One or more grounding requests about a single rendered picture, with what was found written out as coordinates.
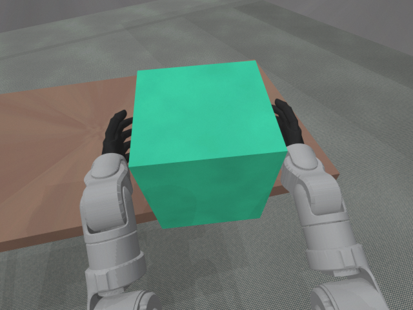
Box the right robot forearm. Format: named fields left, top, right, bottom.
left=281, top=143, right=390, bottom=310

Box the left robot upper arm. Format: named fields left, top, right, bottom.
left=94, top=290, right=162, bottom=310

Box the right robot hand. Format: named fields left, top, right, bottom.
left=272, top=99, right=304, bottom=147

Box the carton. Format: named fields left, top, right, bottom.
left=128, top=60, right=288, bottom=229

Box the table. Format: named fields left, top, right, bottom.
left=0, top=59, right=340, bottom=253

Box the right robot upper arm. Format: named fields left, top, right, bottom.
left=310, top=278, right=388, bottom=310

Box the left robot forearm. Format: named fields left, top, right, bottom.
left=79, top=153, right=147, bottom=310

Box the left robot hand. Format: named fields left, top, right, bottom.
left=102, top=110, right=133, bottom=163

